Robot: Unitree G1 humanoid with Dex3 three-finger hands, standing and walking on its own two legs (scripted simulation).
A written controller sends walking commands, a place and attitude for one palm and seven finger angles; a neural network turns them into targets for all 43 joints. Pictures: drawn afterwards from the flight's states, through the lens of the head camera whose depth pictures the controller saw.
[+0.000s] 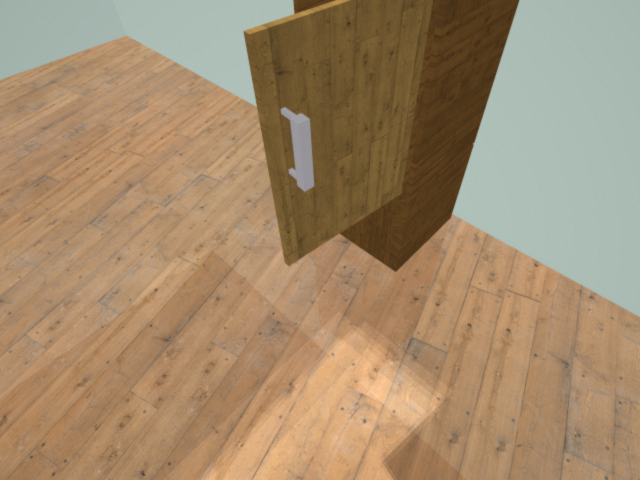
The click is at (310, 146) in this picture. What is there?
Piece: cupboard door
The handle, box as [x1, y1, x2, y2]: [281, 107, 313, 191]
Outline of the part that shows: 284,107 281,109 281,113 290,120 295,161 295,169 294,170 291,168 288,170 289,173 297,180 297,185 304,191 313,186 309,119 301,113 296,115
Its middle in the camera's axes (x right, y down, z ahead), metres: -0.05 -0.17 +0.76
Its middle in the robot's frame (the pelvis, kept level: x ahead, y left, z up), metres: +0.69 +0.08 +0.02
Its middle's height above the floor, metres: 0.80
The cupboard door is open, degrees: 83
